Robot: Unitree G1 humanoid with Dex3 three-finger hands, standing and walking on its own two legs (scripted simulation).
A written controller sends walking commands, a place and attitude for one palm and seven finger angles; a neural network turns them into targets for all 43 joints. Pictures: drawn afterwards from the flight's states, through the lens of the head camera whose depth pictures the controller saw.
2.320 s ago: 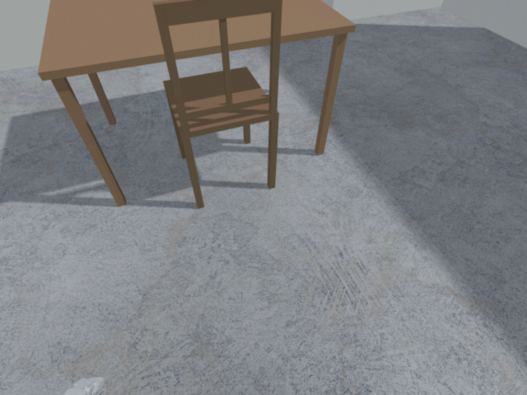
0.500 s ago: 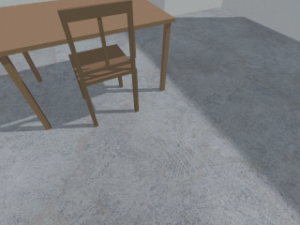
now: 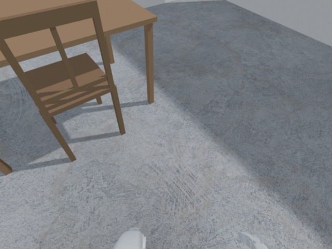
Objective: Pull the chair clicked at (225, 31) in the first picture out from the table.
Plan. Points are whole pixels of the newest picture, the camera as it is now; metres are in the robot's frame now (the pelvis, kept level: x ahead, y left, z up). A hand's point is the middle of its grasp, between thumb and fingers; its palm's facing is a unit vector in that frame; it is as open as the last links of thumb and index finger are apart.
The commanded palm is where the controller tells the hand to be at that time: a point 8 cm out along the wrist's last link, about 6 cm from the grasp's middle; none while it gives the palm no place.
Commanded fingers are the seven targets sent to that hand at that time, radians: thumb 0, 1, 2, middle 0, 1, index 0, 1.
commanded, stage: walk to a spot facing it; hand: left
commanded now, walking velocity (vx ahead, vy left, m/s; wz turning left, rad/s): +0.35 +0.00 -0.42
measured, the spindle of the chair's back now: (65, 60) +0.81 +0.56 -0.07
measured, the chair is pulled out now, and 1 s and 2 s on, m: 0.00 0.00 0.00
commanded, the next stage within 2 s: turn to face it in 0.76 s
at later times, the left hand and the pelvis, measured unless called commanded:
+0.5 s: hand (120, 173) +0.35 +0.20 -0.16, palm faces -0.28 -0.95 -0.15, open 7.4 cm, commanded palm none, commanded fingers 0.00 0.90 0.90 -0.20 -0.30 -0.20 -0.30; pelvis +0.20 +0.05 +0.01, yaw -16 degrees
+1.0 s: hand (156, 137) +0.51 +0.10 -0.16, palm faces -0.44 -0.87 -0.24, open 7.3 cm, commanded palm none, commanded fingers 0.00 0.90 0.90 -0.20 -0.30 -0.20 -0.30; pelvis +0.38 -0.05 +0.00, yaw -29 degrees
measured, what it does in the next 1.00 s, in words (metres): walks ahead, turning right: left foot, then right foot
